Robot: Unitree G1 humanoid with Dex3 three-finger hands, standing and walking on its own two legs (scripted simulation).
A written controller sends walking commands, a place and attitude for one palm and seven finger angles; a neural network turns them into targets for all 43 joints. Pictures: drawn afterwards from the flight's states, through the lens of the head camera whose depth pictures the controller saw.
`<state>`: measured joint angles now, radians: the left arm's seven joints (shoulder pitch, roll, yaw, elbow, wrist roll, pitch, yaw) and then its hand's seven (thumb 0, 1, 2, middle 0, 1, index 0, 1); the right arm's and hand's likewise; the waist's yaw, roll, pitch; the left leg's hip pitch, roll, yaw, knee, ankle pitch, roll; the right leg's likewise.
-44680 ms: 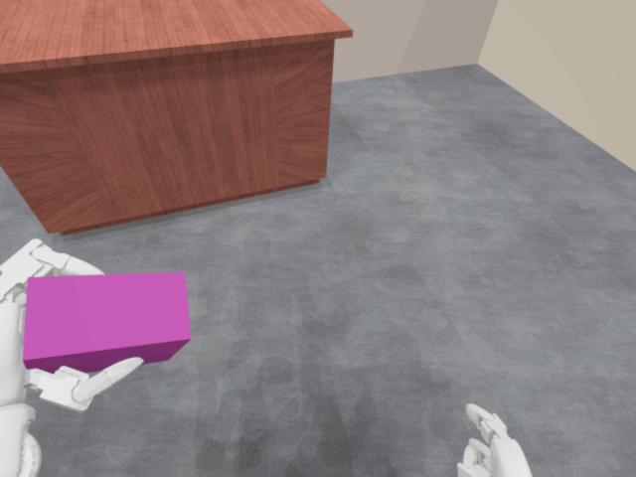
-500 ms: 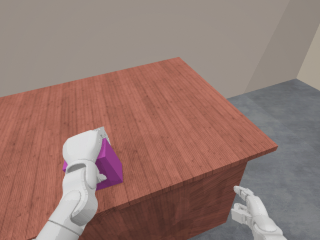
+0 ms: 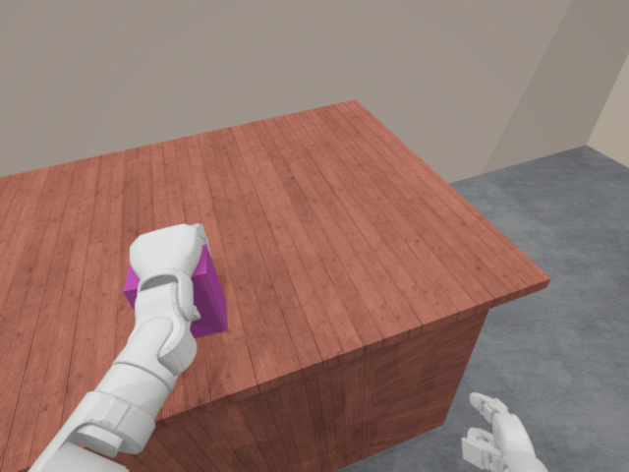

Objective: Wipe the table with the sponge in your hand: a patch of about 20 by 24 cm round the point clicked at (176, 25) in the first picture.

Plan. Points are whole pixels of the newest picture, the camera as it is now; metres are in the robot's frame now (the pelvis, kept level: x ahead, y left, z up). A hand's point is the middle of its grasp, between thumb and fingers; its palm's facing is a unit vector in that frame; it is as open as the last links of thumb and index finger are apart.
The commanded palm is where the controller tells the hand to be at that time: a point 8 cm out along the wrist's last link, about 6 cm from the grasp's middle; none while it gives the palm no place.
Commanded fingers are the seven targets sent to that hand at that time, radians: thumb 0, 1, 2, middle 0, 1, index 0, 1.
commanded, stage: wipe forward along the middle lane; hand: left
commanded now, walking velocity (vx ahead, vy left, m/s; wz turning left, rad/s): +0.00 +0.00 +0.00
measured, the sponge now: (184, 305) +0.33 +0.24 +0.04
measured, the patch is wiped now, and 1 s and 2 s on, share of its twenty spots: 0.90 0.90 0.90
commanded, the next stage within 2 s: slide back across to the first lane in 1.06 s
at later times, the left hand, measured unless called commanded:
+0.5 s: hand (177, 258) +0.38 +0.25 +0.09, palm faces -0.04 -0.04 -1.00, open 10.4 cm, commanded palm +0.36 +0.26 +0.12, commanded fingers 0.00 0.10 1.30 -1.20 -1.60 -1.20 -1.60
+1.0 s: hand (172, 233) +0.43 +0.28 +0.09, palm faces -0.07 -0.01 -1.00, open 10.4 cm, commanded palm +0.41 +0.28 +0.12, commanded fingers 0.00 0.10 1.30 -1.20 -1.60 -1.20 -1.60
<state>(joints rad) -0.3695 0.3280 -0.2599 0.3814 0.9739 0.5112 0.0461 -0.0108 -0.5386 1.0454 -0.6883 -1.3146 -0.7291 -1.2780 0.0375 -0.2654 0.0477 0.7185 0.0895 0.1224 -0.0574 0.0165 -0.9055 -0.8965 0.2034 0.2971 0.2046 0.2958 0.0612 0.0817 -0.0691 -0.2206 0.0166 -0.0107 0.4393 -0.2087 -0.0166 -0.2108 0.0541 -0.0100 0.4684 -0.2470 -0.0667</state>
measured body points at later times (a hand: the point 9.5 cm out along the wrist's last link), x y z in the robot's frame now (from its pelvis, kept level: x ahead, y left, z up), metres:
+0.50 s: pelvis -0.01 +0.00 +0.00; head -0.01 -0.03 +0.45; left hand +0.38 +0.25 +0.14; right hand +0.16 -0.24 -0.12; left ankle +0.02 +0.14 -0.74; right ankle +0.00 -0.08 -0.74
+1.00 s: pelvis +0.00 +0.02 +0.00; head +0.02 +0.01 +0.45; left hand +0.43 +0.28 +0.14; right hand +0.12 -0.24 -0.13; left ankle +0.02 +0.14 -0.74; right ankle +0.00 -0.08 -0.74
